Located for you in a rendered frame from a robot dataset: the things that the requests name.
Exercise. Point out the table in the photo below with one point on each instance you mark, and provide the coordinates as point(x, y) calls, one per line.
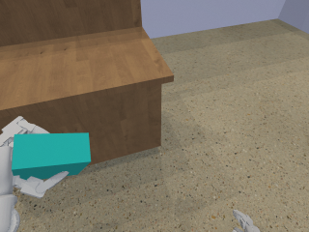
point(82, 66)

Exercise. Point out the left robot hand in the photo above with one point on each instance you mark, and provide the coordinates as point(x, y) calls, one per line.
point(32, 186)

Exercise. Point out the right robot hand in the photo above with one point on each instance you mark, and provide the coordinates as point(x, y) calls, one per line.
point(245, 222)

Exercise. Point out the sponge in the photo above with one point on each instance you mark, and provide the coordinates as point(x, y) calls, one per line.
point(43, 155)

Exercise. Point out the left robot forearm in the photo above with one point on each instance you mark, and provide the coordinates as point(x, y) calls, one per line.
point(9, 216)

